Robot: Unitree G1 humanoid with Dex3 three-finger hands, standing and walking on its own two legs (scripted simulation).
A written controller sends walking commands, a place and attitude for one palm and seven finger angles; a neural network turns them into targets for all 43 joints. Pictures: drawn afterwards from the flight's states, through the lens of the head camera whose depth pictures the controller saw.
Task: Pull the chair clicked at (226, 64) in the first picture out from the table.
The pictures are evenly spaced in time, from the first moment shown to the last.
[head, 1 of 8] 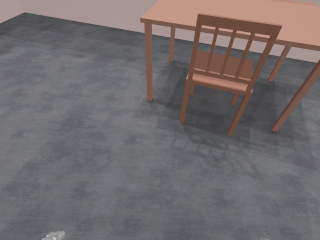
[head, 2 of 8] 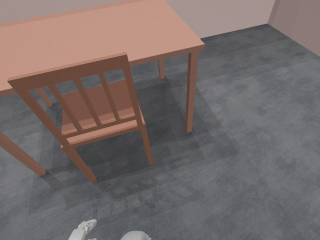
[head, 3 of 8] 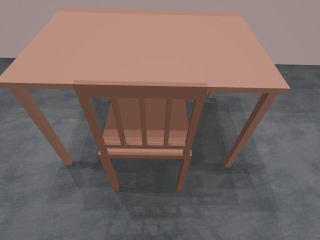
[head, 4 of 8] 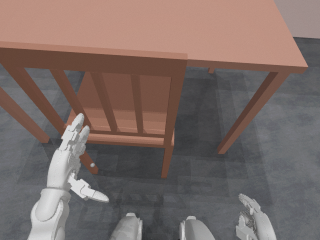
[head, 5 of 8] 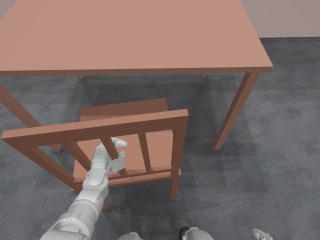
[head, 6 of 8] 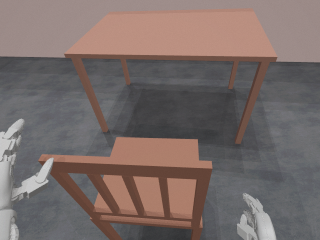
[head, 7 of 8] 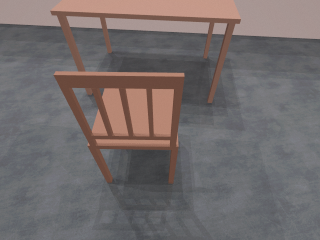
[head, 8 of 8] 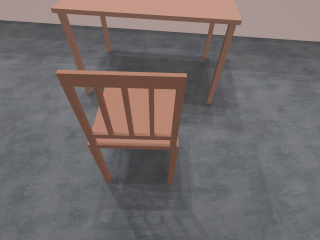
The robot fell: no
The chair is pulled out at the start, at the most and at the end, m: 0.00 0.62 0.62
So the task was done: yes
